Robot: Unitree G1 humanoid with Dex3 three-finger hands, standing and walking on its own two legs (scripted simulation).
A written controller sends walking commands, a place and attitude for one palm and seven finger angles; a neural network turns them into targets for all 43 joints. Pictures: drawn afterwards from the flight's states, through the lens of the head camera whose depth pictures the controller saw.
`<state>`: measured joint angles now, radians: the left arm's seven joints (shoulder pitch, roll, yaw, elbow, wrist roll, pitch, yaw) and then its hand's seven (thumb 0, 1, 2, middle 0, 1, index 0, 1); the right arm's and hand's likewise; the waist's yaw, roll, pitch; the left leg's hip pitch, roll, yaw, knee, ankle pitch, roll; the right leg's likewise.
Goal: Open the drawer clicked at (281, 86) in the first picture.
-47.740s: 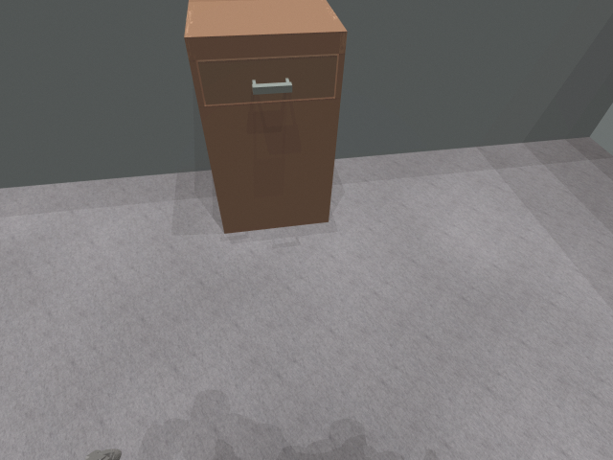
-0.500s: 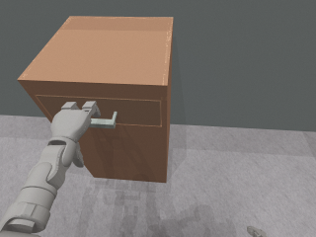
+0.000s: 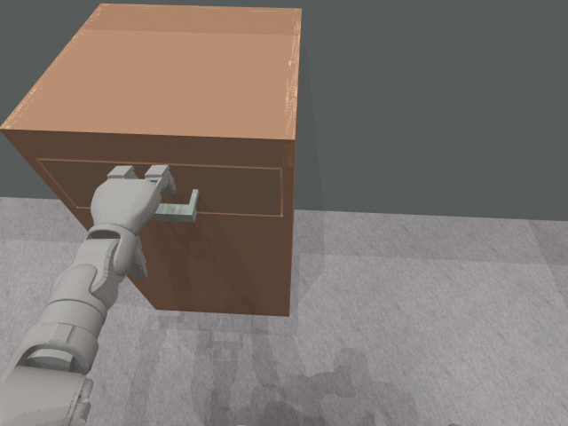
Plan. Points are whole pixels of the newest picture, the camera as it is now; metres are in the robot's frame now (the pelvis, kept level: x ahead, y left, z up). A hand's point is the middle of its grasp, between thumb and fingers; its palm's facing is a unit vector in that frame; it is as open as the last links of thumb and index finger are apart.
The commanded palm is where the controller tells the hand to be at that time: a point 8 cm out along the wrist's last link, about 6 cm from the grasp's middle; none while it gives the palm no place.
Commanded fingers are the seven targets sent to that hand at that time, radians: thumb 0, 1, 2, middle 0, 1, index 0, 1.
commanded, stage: move the hooked fingers above the handle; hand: left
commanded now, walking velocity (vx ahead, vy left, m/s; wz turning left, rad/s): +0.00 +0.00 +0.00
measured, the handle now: (164, 202) +0.49 +0.25 -0.05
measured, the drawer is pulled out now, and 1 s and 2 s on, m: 0.00 0.00 0.00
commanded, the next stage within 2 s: lower the fingers behind the handle in 1.00 s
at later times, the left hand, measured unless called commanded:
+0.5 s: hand (153, 208) +0.45 +0.24 +0.00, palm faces -0.04 -0.03 -1.00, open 13.9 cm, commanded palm +0.42 +0.24 +0.07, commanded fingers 0.00 -0.50 0.30 -0.30 -1.20 -0.30 -1.20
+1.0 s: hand (148, 214) +0.43 +0.25 +0.00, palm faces -0.06 -0.02 -1.00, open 13.9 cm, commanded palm +0.41 +0.25 +0.07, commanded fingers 0.00 -0.50 0.30 -0.30 -1.20 -0.30 -1.20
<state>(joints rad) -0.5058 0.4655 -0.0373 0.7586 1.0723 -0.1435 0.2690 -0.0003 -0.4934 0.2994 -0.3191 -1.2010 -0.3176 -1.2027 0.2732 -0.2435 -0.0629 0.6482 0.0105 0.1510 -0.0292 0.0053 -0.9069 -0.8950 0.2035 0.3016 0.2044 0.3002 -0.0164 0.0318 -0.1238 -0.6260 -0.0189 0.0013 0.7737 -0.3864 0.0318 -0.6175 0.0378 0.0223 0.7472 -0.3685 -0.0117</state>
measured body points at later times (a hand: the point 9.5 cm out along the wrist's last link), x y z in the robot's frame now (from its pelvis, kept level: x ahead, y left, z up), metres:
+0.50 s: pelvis +0.00 +0.01 -0.01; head +0.08 +0.01 +0.43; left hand +0.44 +0.24 +0.05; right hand +0.02 -0.26 -0.14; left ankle -0.01 +0.10 -0.71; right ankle -0.01 -0.12 -0.71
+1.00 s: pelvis +0.00 +0.00 -0.01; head +0.08 +0.00 +0.44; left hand +0.43 +0.25 +0.06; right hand +0.07 -0.27 -0.13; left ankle -0.01 +0.10 -0.71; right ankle -0.01 -0.12 -0.71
